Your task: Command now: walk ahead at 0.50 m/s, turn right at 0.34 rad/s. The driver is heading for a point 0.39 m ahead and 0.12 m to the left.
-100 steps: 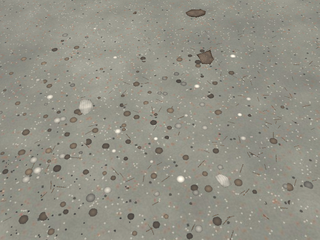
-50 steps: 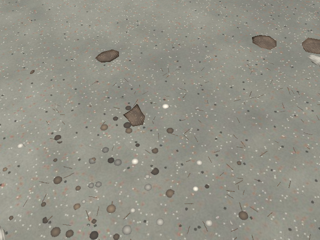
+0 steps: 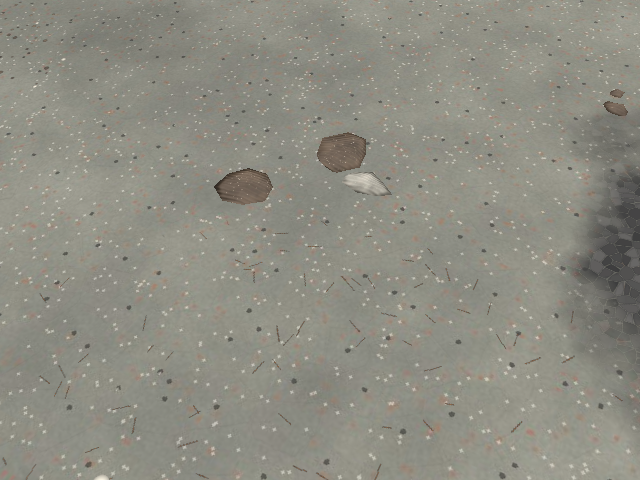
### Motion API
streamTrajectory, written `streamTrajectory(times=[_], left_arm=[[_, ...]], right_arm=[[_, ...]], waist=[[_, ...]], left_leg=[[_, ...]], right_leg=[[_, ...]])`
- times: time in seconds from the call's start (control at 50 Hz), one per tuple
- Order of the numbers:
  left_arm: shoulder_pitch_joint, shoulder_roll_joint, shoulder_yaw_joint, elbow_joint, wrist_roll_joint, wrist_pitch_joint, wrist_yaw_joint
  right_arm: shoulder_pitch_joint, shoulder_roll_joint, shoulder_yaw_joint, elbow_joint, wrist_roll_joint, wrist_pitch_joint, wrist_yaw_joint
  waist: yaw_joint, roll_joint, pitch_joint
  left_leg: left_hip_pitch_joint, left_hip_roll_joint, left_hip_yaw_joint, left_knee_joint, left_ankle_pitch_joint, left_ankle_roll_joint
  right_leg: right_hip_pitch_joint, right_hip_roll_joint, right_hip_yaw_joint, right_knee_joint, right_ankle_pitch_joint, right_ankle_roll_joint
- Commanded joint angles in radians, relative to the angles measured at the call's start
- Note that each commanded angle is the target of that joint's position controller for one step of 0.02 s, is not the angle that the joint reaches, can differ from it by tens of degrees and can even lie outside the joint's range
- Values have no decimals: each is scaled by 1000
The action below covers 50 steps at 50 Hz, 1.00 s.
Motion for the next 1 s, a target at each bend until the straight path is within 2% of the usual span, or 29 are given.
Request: streamTrajectory(times=[0.02,0.08,0.12,0.16,0.2,0.22,0.24,0.26,0.28,0.3,0.32,0.34,0.36,0.4,0.42,0.46,0.5,0.58,0.62,0.64,0.66,0.68,0.7,0.72,0.74,0.76,0.82,0.9,1.0], left_arm=[[-28,162,42,-51,-3,-21,15],[30,176,44,-11,-10,-23,13],[57,174,44,12,-14,-20,12],[71,176,46,31,-12,-11,14],[55,185,49,39,-9,-2,16],[39,180,46,39,-8,1,17],[41,155,35,34,2,4,21],[117,99,13,11,8,-4,22],[185,62,0,27,9,-16,21],[108,147,16,23,-2,-21,17],[24,166,23,5,-12,-21,17],[-31,162,22,-4,-1,-21,21],[-44,151,25,-9,9,-16,23],[4,100,17,8,8,1,27],[16,79,11,14,8,9,30],[0,62,4,14,12,19,37],[-34,58,1,17,12,23,38],[-124,77,8,11,8,31,36],[-150,80,11,7,12,31,35],[-144,76,13,11,15,28,35],[-140,82,14,14,22,24,36],[-139,121,21,11,30,20,42],[-155,173,32,7,26,26,47],[-171,117,22,13,17,35,45],[-190,82,17,11,10,41,37],[-195,74,15,14,12,44,33],[-185,88,18,39,14,32,27],[-196,88,18,74,11,23,25],[-216,89,18,125,8,26,27]], right_arm=[[-41,-37,-1,-50,2,-4,6],[-125,-45,0,-73,18,-11,17],[-157,-60,-5,-88,20,-16,25],[-151,-75,-12,-95,18,-20,31],[-94,-87,-18,-82,21,-22,34],[-13,-107,-31,-59,18,-22,30],[119,-145,-48,-27,14,-22,26],[232,-229,-66,-22,-11,-23,24],[286,-218,-68,8,3,-14,34],[264,-142,-44,-1,27,-10,35],[182,-120,-35,-18,22,-4,31],[133,-95,-25,-25,15,2,29],[109,-78,-18,-23,8,3,27],[78,-52,-6,-10,-1,1,25],[69,-54,-6,-1,-4,0,22],[54,-82,-13,15,-2,7,14],[55,-99,-18,29,3,20,5],[84,-96,-12,71,5,43,0],[76,-90,-8,85,8,51,1],[61,-82,-4,89,14,55,0],[73,-67,2,99,19,55,0],[104,-45,11,104,5,49,0],[203,-43,10,121,-12,41,5],[213,-23,19,135,-11,43,3],[160,-38,20,132,-6,51,2],[119,-47,18,129,0,61,-2],[110,-61,15,133,0,87,-9],[108,-64,13,158,4,98,-19],[102,-59,10,194,6,110,-27]], waist=[[-2,-91,-40],[37,-98,-9],[46,-101,7],[35,-114,10],[4,-140,-8],[-42,-131,-58],[-101,-104,-169],[-104,57,-330],[-95,259,-400],[-119,147,-319],[-109,65,-206],[-94,-2,-139],[-68,-6,-114],[-21,47,-127],[-11,62,-134],[-5,68,-152],[-20,66,-170],[-58,55,-140],[-57,54,-115],[-41,48,-106],[-31,28,-99],[-46,-24,-120],[-114,-118,-156],[-105,-153,-183],[-76,-129,-150],[-58,-104,-127],[-58,-95,-110],[-59,-74,-122],[-61,-47,-109]], left_leg=[[101,-26,30,-197,226,-13],[127,-49,27,-309,312,3],[91,-52,16,-358,272,28],[82,-59,14,-390,195,57],[133,-77,50,-406,110,94],[250,-109,83,-433,106,122],[456,-81,53,-407,157,166],[823,129,-265,-385,237,299],[990,264,-612,-523,188,397],[943,252,-589,-546,161,361],[811,227,-438,-542,298,329],[689,187,-325,-545,475,312],[605,156,-253,-553,599,297],[513,102,-155,-584,705,286],[489,91,-119,-592,751,289],[467,80,-70,-597,800,293],[457,64,-34,-602,765,275],[473,71,-50,-603,565,260],[476,79,-78,-584,458,257],[466,69,-82,-561,396,242],[450,43,-83,-539,317,205],[419,0,-70,-501,228,160],[359,-69,-29,-488,56,120],[370,-87,-2,-513,-46,92],[368,-96,8,-517,-52,80],[359,-97,13,-506,-30,79],[394,-85,3,-494,60,81],[447,-77,0,-479,129,76],[468,-78,3,-489,113,71]], right_leg=[[-61,-212,124,-136,208,-148],[-31,-242,148,-137,108,-135],[50,-276,179,-101,109,-130],[127,-313,209,-61,160,-117],[188,-325,192,-5,316,-95],[194,-290,149,95,493,-72],[142,-239,92,280,559,-41],[-150,-122,35,617,318,32],[-395,-6,27,872,-393,91],[-488,-59,88,960,-414,90],[-504,-102,56,955,-344,95],[-483,-132,28,909,-298,103],[-435,-162,22,846,-266,108],[-323,-177,13,732,-220,127],[-292,-175,3,667,-197,137],[-248,-171,-10,540,-133,152],[-193,-165,-19,432,-20,152],[-161,-160,-10,303,53,141],[-136,-156,-11,228,39,124],[-92,-149,-19,151,80,110],[-26,-155,-10,52,200,91],[63,-219,55,51,425,67],[158,-278,102,123,570,11],[160,-268,92,149,486,-17],[132,-227,72,149,376,1],[113,-205,61,148,341,21],[86,-194,54,151,383,30],[86,-189,48,160,437,26],[80,-180,41,148,391,24]])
